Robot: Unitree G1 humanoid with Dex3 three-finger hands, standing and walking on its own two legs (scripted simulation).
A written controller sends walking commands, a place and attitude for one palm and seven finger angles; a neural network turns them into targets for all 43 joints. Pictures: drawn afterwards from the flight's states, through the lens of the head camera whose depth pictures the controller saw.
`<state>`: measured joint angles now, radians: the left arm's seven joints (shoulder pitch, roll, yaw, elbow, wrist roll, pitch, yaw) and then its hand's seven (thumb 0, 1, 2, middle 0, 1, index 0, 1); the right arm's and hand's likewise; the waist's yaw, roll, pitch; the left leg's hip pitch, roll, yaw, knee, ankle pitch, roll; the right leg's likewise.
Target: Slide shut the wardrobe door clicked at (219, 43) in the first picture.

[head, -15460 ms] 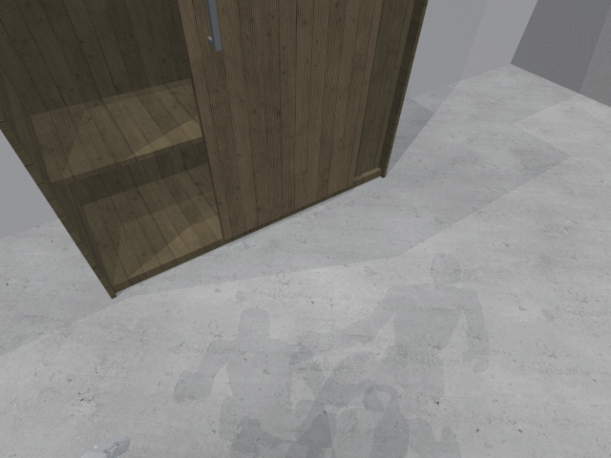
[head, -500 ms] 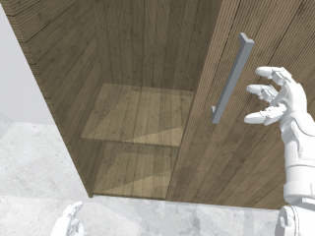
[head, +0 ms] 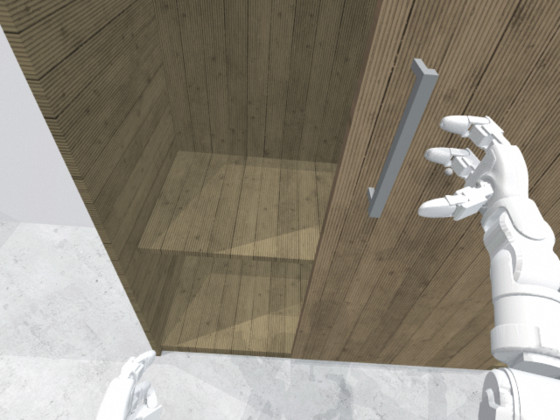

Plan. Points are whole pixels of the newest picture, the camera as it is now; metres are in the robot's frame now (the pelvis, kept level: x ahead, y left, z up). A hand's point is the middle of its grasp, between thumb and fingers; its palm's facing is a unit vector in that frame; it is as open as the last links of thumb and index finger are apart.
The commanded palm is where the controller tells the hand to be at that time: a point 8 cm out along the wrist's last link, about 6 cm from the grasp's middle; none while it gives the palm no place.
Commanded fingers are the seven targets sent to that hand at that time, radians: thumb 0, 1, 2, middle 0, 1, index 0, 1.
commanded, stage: move the hooked fingers beside the handle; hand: right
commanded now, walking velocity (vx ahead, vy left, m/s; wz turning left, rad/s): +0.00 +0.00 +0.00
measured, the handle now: (393, 147) +0.47 -0.13 +0.19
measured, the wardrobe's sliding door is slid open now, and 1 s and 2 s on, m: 0.46 0.46 0.46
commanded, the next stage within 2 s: none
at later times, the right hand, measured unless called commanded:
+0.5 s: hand (444, 180) +0.40 -0.19 +0.19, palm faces +0.01 +1.00 -0.03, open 14.0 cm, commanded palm +0.38 -0.24 +0.19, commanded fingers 0.00 0.50 -0.30 0.30 1.20 0.30 1.20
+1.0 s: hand (446, 175) +0.39 -0.18 +0.21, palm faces +0.02 +1.00 -0.03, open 14.0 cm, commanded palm +0.37 -0.24 +0.20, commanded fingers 0.00 0.50 -0.30 0.30 1.20 0.30 1.20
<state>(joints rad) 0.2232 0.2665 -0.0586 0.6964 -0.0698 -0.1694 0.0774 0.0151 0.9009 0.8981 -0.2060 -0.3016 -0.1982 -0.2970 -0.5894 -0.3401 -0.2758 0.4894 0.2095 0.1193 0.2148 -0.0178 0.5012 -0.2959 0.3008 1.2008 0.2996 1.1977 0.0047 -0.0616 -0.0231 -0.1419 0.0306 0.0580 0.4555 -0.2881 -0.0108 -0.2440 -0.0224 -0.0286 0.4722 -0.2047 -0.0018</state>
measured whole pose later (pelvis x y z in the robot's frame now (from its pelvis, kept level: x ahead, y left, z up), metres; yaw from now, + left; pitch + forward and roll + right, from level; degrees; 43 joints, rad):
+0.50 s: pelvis +0.00 +0.00 +0.00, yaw +0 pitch +0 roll +0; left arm 0.26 0.29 -0.04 0.69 -0.08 -0.16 0.07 0.02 0.90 0.90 -0.21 -0.30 -0.20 -0.30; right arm -0.59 -0.38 -0.30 0.58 0.21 0.13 0.25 -0.02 0.50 -0.30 0.30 1.20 0.30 1.20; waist 0.02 -0.07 -0.03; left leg -0.16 0.02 0.05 0.47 -0.30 -0.01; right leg -0.26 -0.03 -0.03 0.48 -0.21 0.00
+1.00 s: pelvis +0.01 +0.00 +0.00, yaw +0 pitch -1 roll +0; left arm 0.25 0.27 -0.05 0.68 -0.06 -0.16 0.07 0.02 0.90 0.90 -0.21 -0.30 -0.20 -0.30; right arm -0.51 -0.32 -0.30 0.42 0.21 0.08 0.22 -0.02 0.50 -0.30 0.30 1.20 0.30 1.20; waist 0.01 -0.06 -0.03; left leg -0.14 0.03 0.05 0.46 -0.30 -0.01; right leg -0.24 -0.03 -0.03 0.48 -0.22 0.00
